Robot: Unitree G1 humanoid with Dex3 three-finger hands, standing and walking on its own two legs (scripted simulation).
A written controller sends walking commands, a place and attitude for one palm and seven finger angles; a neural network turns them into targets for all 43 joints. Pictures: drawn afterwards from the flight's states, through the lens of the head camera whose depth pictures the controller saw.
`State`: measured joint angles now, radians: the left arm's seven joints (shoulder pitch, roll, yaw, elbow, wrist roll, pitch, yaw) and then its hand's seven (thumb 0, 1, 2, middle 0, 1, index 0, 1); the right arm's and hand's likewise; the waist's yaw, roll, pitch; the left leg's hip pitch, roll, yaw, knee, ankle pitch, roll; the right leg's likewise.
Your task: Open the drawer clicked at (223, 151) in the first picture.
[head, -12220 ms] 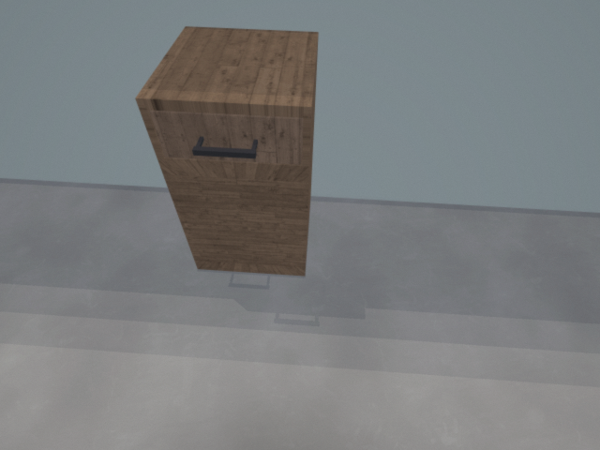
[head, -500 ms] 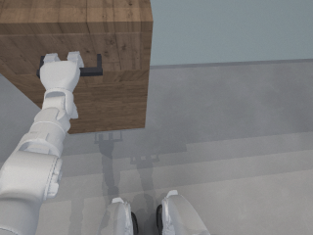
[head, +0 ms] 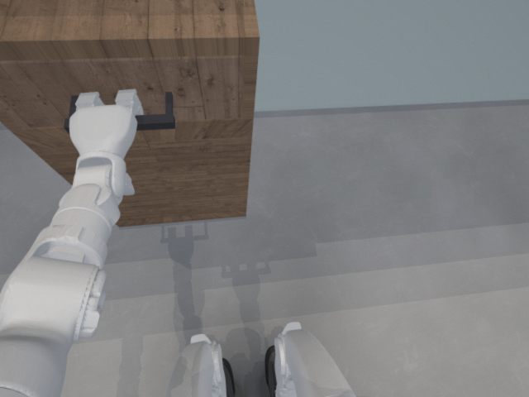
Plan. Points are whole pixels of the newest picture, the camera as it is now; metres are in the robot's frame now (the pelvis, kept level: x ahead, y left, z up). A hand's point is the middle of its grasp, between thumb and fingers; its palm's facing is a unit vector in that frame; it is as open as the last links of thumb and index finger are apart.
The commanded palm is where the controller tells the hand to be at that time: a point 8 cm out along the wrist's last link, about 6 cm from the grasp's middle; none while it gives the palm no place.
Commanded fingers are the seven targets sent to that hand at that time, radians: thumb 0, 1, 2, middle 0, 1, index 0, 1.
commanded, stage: close the thumb around the handle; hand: left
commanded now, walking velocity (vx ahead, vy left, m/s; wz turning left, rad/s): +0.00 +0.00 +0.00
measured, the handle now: (122, 112) +0.56 +0.18 -0.01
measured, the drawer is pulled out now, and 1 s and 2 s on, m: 0.00 0.03 0.15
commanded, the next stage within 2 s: pull the drawer open in 0.52 s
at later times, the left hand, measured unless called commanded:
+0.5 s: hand (120, 146) +0.52 +0.19 -0.04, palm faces -0.08 -0.04 -1.00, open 5.3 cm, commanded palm +0.50 +0.17 +0.01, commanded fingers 0.00 0.90 0.90 -0.40 -1.35 -0.40 -1.35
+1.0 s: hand (119, 162) +0.49 +0.19 -0.04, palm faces -0.07 -0.06 -1.00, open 5.1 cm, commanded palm +0.45 +0.18 +0.01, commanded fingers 0.00 0.90 0.90 -0.40 -1.35 -0.40 -1.35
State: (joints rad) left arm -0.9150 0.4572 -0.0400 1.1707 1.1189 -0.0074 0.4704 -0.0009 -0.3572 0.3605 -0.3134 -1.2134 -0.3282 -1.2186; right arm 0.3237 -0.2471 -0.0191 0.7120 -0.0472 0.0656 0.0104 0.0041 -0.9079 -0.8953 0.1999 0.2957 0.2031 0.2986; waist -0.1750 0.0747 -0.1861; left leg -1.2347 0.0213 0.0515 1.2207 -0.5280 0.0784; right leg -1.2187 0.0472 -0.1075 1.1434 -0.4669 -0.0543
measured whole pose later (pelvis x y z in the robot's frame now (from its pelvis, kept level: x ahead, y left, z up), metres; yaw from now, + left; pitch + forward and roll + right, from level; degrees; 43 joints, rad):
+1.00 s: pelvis +0.02 +0.00 +0.02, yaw +0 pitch +29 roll -3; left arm -0.72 0.38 -0.05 1.02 1.11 -0.01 0.51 0.01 0.82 0.84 -0.34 -1.35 -0.42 -1.35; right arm 0.31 -0.24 -0.05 0.71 -0.05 0.10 0.02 0.00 -0.91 -0.90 0.20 0.30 0.20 0.30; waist -0.12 0.07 -0.19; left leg -1.11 0.02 0.07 1.14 -0.53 0.07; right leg -1.11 0.06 -0.08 1.08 -0.47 -0.05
